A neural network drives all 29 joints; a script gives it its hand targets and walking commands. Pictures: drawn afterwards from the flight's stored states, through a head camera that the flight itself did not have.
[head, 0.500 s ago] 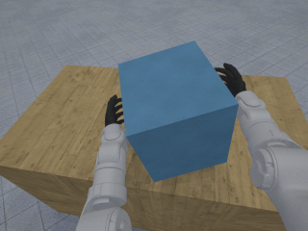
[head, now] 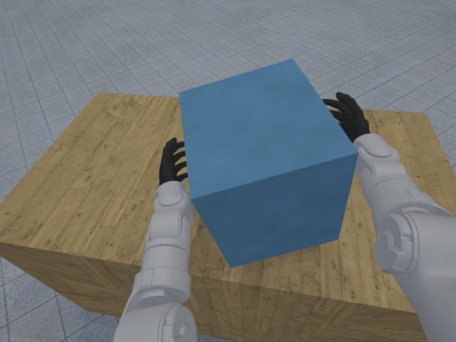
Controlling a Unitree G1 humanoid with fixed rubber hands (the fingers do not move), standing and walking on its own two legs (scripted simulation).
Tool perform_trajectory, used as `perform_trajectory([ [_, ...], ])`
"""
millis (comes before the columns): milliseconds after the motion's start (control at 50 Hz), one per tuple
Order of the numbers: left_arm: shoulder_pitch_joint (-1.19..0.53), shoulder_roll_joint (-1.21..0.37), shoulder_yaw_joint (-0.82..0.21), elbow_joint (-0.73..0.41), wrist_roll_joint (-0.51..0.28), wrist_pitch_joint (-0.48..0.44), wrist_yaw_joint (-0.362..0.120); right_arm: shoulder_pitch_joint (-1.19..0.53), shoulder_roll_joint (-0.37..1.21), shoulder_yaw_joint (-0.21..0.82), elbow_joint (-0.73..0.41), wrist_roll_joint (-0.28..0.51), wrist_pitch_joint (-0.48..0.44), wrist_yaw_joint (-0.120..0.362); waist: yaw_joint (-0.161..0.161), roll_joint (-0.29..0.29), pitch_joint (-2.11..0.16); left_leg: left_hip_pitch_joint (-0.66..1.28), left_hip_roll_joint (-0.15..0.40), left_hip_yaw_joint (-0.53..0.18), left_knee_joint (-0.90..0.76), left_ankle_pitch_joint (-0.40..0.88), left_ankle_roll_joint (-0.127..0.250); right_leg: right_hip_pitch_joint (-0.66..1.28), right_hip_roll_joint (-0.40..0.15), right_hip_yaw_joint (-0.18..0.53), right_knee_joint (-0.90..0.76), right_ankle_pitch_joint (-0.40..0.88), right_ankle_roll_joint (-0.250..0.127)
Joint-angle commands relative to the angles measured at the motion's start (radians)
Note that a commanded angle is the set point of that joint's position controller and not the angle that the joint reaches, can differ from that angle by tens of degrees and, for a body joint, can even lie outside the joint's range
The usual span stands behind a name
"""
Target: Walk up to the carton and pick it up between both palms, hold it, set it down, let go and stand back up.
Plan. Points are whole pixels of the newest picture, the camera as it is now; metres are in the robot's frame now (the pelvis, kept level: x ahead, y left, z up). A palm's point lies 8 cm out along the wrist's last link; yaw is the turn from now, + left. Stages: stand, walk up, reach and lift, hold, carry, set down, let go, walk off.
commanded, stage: set down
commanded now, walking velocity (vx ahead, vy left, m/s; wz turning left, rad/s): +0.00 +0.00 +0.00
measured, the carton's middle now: (260, 167) +0.47 +0.03 +0.04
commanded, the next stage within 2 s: none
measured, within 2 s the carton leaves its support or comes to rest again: rests again in 1.14 s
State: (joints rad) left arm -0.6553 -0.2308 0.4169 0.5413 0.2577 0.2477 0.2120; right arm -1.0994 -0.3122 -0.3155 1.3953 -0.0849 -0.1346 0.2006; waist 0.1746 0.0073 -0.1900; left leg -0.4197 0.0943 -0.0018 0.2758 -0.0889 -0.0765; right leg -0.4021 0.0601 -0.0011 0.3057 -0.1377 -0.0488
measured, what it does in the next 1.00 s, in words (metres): stands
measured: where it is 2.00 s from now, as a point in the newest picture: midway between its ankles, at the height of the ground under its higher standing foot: outside the picture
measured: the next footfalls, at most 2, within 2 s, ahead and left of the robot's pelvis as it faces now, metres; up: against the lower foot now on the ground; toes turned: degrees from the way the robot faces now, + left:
none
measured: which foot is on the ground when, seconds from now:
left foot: down 0.00-1.00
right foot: down 0.00-1.00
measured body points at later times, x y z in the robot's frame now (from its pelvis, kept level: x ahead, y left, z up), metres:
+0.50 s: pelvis +0.00 -0.01 +0.00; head +0.05 -0.02 +0.45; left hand +0.39 +0.18 +0.09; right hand +0.50 -0.14 +0.13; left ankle +0.01 +0.17 -0.74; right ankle -0.01 -0.09 -0.75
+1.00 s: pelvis +0.01 -0.01 +0.00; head +0.05 -0.01 +0.45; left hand +0.39 +0.18 +0.09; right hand +0.49 -0.14 +0.13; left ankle +0.01 +0.17 -0.74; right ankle -0.01 -0.09 -0.75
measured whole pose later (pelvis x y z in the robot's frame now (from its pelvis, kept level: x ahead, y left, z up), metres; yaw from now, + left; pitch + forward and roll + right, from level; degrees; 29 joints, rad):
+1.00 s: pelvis +0.01 -0.01 +0.00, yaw +0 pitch +14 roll +0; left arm -0.66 -0.26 0.47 0.55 0.32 0.15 0.19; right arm -1.02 -0.30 -0.33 1.31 -0.12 -0.15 0.21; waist 0.16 -0.02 -0.17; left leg -0.40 0.10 0.02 0.26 -0.09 -0.06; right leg -0.40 0.07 0.01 0.31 -0.15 -0.06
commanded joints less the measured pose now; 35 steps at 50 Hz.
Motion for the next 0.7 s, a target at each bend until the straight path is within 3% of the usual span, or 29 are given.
perform_trajectory([
  [0,-0.607,-0.274,-0.249,-0.113,-0.011,-0.087,-0.054,-0.458,0.328,0.056,-0.078,-0.043,-0.016,0.106,-0.007,-0.138,-0.475,0.301,-0.043,0.09,0.076,0.305,0.07,0.108,-0.02,-0.084,-0.022,0.256,0.043],
  [40,-0.568,-0.286,-0.251,-0.101,-0.009,-0.088,-0.06,-0.446,0.332,0.079,-0.104,-0.041,-0.022,0.111,0.012,-0.141,-0.476,0.297,-0.041,0.086,0.064,0.308,0.07,0.134,-0.016,-0.089,-0.011,0.273,0.047],
  [80,-0.577,-0.277,-0.243,-0.114,0.0,-0.088,-0.066,-0.417,0.343,0.055,-0.069,-0.051,-0.013,0.113,-0.005,-0.15,-0.466,0.274,-0.049,0.093,0.058,0.272,0.075,0.153,-0.025,-0.082,-0.01,0.279,0.058],
  [140,-0.574,-0.29,-0.257,-0.13,-0.007,-0.095,-0.057,-0.404,0.338,0.057,-0.056,-0.047,-0.015,0.121,0.003,-0.102,-0.51,0.319,-0.033,0.086,0.074,0.339,0.064,0.104,-0.015,-0.09,0.001,0.265,0.045],
  [180,-0.559,-0.3,-0.266,-0.134,0.006,-0.089,-0.06,-0.393,0.355,0.065,-0.06,-0.044,-0.019,0.118,0.003,-0.083,-0.512,0.325,-0.041,0.088,0.082,0.386,0.064,0.119,-0.019,-0.083,-0.001,0.33,0.043],
  [200,-0.574,-0.304,-0.275,-0.118,0.001,-0.095,-0.064,-0.411,0.349,0.08,-0.094,-0.039,-0.03,0.114,-0.005,-0.103,-0.517,0.296,-0.043,0.09,0.086,0.379,0.059,0.138,-0.014,-0.078,0.0,0.343,0.042],
  [220,-0.537,-0.295,-0.238,-0.076,0.017,-0.095,-0.07,-0.394,0.354,0.085,-0.064,-0.051,-0.026,0.115,0.017,-0.118,-0.462,0.278,-0.045,0.094,0.074,0.355,0.068,0.156,-0.021,-0.081,0.001,0.344,0.051],
  [260,-0.569,-0.29,-0.244,-0.108,0.015,-0.096,-0.073,-0.393,0.356,0.08,-0.077,-0.051,-0.025,0.111,-0.002,-0.127,-0.476,0.257,-0.051,0.105,0.065,0.318,0.076,0.167,-0.03,-0.072,0.001,0.356,0.056],
  [320,-0.537,-0.287,-0.217,-0.072,0.027,-0.104,-0.086,-0.382,0.378,0.09,-0.09,-0.062,-0.029,0.106,0.003,-0.148,-0.437,0.202,-0.061,0.099,0.054,0.284,0.086,0.226,-0.044,-0.062,0.021,0.42,0.072],
  [340,-0.531,-0.293,-0.219,-0.073,0.02,-0.103,-0.09,-0.374,0.379,0.086,-0.091,-0.06,-0.03,0.107,-0.012,-0.156,-0.433,0.208,-0.054,0.091,0.059,0.298,0.083,0.22,-0.039,-0.061,0.029,0.437,0.07],
  [360,-0.533,-0.281,-0.206,-0.066,0.029,-0.108,-0.093,-0.378,0.379,0.1,-0.102,-0.057,-0.032,0.102,0.007,-0.174,-0.449,0.197,-0.054,0.104,0.059,0.303,0.09,0.244,-0.042,-0.057,0.025,0.435,0.072],
  [380,-0.546,-0.291,-0.227,-0.079,0.033,-0.116,-0.093,-0.376,0.396,0.094,-0.108,-0.066,-0.04,0.106,-0.005,-0.136,-0.463,0.214,-0.054,0.099,0.056,0.296,0.079,0.219,-0.037,-0.062,0.021,0.408,0.071],
  [400,-0.531,-0.296,-0.22,-0.07,0.03,-0.115,-0.089,-0.374,0.398,0.116,-0.109,-0.05,-0.037,0.109,0.01,-0.136,-0.462,0.218,-0.053,0.102,0.056,0.308,0.075,0.225,-0.034,-0.057,0.032,0.434,0.071],
  [420,-0.523,-0.303,-0.231,-0.072,0.031,-0.113,-0.092,-0.366,0.392,0.089,-0.098,-0.07,-0.042,0.104,-0.003,-0.145,-0.442,0.223,-0.052,0.094,0.058,0.325,0.084,0.215,-0.035,-0.067,0.021,0.414,0.064],
  [440,-0.494,-0.297,-0.235,-0.057,0.031,-0.113,-0.094,-0.351,0.395,0.104,-0.086,-0.062,-0.042,0.103,0.004,-0.133,-0.433,0.221,-0.052,0.096,0.056,0.319,0.081,0.212,-0.033,-0.069,0.02,0.407,0.058],
  [480,-0.505,-0.299,-0.217,-0.053,0.023,-0.119,-0.098,-0.347,0.381,0.092,-0.094,-0.078,-0.037,0.101,-0.005,-0.166,-0.43,0.192,-0.052,0.104,0.046,0.283,0.086,0.213,-0.037,-0.063,0.019,0.4,0.065],
  [540,-0.506,-0.298,-0.211,-0.053,0.038,-0.125,-0.095,-0.332,0.4,0.098,-0.072,-0.067,-0.041,0.105,0.007,-0.126,-0.429,0.219,-0.048,0.102,0.052,0.313,0.081,0.212,-0.037,-0.063,0.031,0.404,0.063],
  [580,-0.504,-0.29,-0.206,-0.049,0.042,-0.128,-0.097,-0.315,0.398,0.104,-0.07,-0.068,-0.039,0.104,0.006,-0.143,-0.432,0.205,-0.054,0.112,0.053,0.312,0.084,0.225,-0.038,-0.062,0.022,0.421,0.065],
  [600,-0.51,-0.296,-0.212,-0.05,0.037,-0.128,-0.1,-0.346,0.389,0.1,-0.109,-0.064,-0.045,0.107,0.015,-0.123,-0.437,0.205,-0.055,0.109,0.047,0.292,0.084,0.21,-0.041,-0.06,0.015,0.364,0.065],
  [620,-0.512,-0.287,-0.196,-0.039,0.04,-0.129,-0.1,-0.344,0.393,0.101,-0.123,-0.073,-0.043,0.106,0.018,-0.149,-0.425,0.179,-0.056,0.116,0.032,0.25,0.088,0.223,-0.041,-0.056,0.013,0.354,0.066],
  [660,-0.506,-0.279,-0.184,-0.042,0.048,-0.136,-0.092,-0.329,0.39,0.108,-0.116,-0.068,-0.044,0.109,0.027,-0.136,-0.438,0.193,-0.051,0.105,0.048,0.289,0.088,0.217,-0.041,-0.054,0.027,0.38,0.064],
  [680,-0.499,-0.303,-0.204,-0.043,0.047,-0.131,-0.1,-0.317,0.411,0.095,-0.117,-0.071,-0.048,0.106,0.014,-0.118,-0.438,0.196,-0.056,0.112,0.049,0.291,0.085,0.209,-0.039,-0.058,0.017,0.362,0.06],
])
